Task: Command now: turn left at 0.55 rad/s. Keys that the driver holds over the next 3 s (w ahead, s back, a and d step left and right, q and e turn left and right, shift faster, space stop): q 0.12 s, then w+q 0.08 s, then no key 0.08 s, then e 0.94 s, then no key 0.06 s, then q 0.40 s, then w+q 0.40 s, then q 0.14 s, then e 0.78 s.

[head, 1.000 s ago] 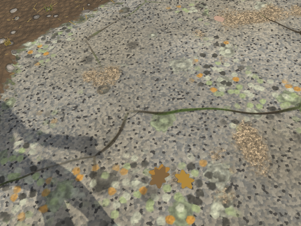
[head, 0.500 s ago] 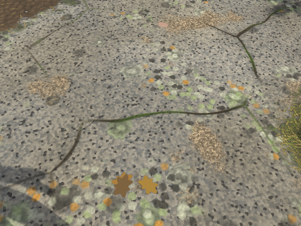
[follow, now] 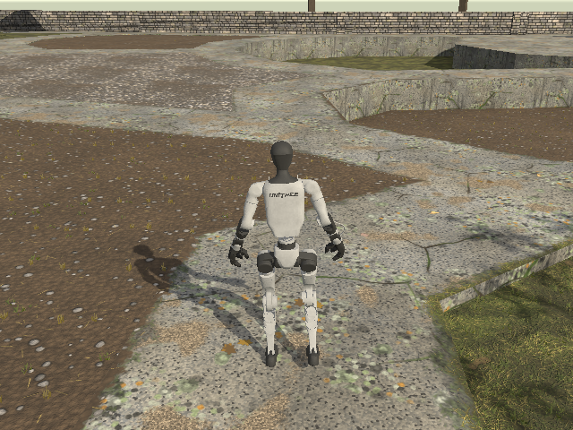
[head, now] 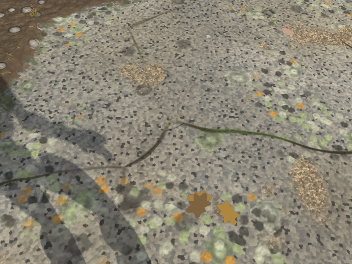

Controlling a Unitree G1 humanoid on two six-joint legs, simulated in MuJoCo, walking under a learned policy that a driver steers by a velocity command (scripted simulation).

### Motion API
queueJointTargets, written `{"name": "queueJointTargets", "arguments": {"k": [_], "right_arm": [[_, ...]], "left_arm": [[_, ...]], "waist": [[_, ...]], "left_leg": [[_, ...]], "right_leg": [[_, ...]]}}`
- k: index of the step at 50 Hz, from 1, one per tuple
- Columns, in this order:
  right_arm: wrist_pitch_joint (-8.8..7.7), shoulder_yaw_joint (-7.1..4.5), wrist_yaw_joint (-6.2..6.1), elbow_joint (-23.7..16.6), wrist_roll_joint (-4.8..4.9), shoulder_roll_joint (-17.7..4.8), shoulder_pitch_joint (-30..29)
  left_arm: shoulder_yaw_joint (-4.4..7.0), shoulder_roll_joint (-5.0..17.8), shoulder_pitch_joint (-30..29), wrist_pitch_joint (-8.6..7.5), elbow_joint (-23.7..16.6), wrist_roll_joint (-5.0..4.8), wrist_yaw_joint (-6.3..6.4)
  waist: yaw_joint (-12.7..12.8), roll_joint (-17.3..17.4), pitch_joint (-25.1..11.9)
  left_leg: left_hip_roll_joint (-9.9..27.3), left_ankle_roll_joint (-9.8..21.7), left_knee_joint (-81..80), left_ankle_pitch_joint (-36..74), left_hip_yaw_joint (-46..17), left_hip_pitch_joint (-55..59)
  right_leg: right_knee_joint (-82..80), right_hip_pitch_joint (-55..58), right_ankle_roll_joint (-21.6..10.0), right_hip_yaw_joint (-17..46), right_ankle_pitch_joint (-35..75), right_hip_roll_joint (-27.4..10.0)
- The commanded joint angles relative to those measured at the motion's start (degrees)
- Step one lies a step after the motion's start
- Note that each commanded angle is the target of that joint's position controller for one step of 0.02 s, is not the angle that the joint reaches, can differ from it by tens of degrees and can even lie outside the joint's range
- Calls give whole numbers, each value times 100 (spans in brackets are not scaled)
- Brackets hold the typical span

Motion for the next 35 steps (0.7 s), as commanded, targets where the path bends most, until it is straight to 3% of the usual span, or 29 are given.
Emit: {"name": "queueJointTargets", "arguments": {"k": [1,3,6,8,10,12,14,16,18,19,20,21,22,25,32,34,35], "right_arm": [[-182,-263,-106,-384,84,-1026,-115],[-136,-205,-184,-437,51,-945,-155],[-103,-206,-251,-453,67,-938,-48],[-85,-216,-282,-425,115,-950,111],[-96,-224,-285,-423,114,-1005,140],[-89,-205,-278,-421,41,-980,97],[-62,-183,-250,-400,17,-964,124],[-35,-83,-228,-381,8,-777,20],[-60,136,-207,-279,-35,-282,0],[-110,198,-195,-192,-160,-131,274],[-153,161,-184,-116,-220,-200,813],[-155,147,-207,-66,-251,-345,720],[-148,95,-217,-51,-229,-551,454],[-86,13,-297,-125,-111,-717,175],[-128,-77,-328,-198,-26,-435,277],[-153,-116,-294,-183,-14,-431,428],[-159,-158,-283,-163,-12,-523,540]], "left_arm": [[207,747,-148,-67,-448,24,96],[205,647,-8,-80,-422,38,71],[156,471,-18,-108,-477,10,53],[124,431,-145,-147,-547,3,13],[110,448,-328,-230,-634,-36,-55],[91,446,-379,-314,-641,-35,-91],[68,420,-329,-391,-641,-32,-124],[29,365,-73,-432,-568,-32,-176],[-66,156,176,-459,-465,78,-233],[-53,426,197,-457,-500,155,-214],[-52,728,-126,-432,-557,196,-204],[-109,475,-318,-405,-563,141,-231],[-132,395,-403,-394,-595,69,-264],[-59,762,-123,-428,-546,-31,-277],[39,826,-43,-198,-777,-143,-144],[61,821,-220,-103,-908,-166,-117],[58,769,-327,-67,-996,-177,-112]], "waist": [[-67,734,-646],[23,854,-786],[-18,869,-844],[-131,915,-868],[-220,1147,-651],[-259,1106,-488],[-286,1058,-572],[-161,1034,-767],[94,772,-876],[-76,301,-991],[-624,-457,-927],[-546,-598,-867],[-379,-554,-614],[-167,-507,-538],[-97,-431,-1000],[-176,-325,-1029],[-200,-115,-1059]], "left_leg": [[1586,1011,-1507,1759,-2104,1163],[1333,971,-1541,1997,-1866,920],[1212,1005,-1512,1832,-1874,1054],[1121,1015,-1733,21,-2138,1085],[1125,1037,-1952,-1199,-2518,915],[1091,1019,-1802,-739,-2452,805],[1061,1005,-1552,37,-2410,721],[1083,920,-1259,789,-2318,677],[827,501,-1008,1008,-2034,370],[536,168,-627,651,-1675,213],[37,-122,-500,-195,-1063,203],[115,-317,-694,-150,-904,608],[81,-362,-719,31,-843,679],[42,-265,-477,611,-744,630],[-99,-390,57,385,-407,339],[-22,-338,-185,527,-428,541],[166,-247,-434,1035,-545,869]], "right_leg": [[686,-1287,-27,437,509,-103],[662,-878,72,372,991,65],[-67,-854,200,375,1228,169],[-761,-823,226,396,1427,182],[-1319,-767,202,405,1424,220],[-1768,-542,163,366,1379,213],[-2094,-102,112,283,1368,258],[-2554,465,26,160,1646,213],[-3896,1565,-123,243,2952,33],[-3901,2029,-309,892,4029,-550],[-3639,1797,-793,1361,4470,-889],[-3759,1262,-1100,1486,3476,-883],[-3781,1057,-989,1336,2905,-599],[-3567,1027,-863,1410,3193,-396],[-3127,1398,-1381,2381,4537,-640],[-2973,1189,-1283,2391,4471,-522],[-2755,903,-1102,2178,4201,-297]]}}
